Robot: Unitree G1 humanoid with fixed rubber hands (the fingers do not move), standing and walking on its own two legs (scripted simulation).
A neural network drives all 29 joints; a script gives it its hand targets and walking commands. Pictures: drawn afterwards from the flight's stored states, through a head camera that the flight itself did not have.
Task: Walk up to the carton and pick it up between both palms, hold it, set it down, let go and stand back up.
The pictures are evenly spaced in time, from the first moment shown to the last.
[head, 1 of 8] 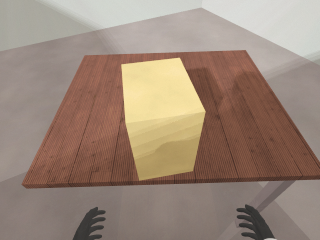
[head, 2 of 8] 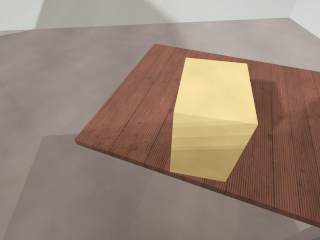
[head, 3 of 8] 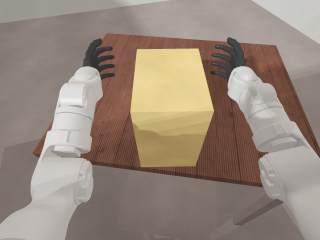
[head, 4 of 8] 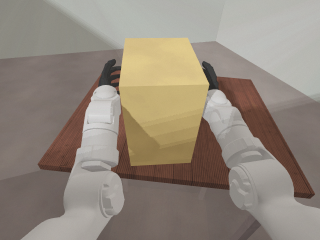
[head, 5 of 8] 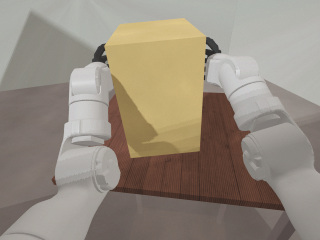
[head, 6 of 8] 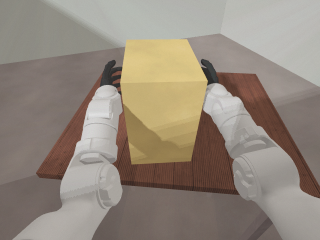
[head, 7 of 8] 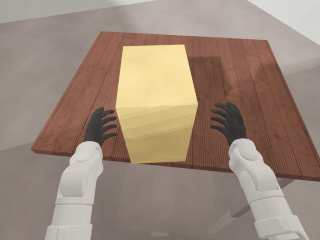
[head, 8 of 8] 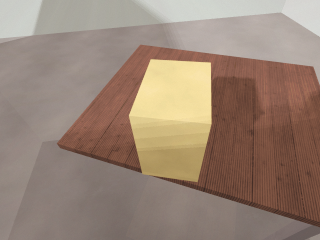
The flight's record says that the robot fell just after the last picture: no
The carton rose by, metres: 0.23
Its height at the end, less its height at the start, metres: +0.00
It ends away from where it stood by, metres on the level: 0.02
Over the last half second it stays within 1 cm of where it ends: yes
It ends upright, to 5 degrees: yes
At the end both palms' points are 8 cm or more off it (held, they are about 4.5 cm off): yes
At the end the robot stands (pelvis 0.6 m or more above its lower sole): yes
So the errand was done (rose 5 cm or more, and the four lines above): yes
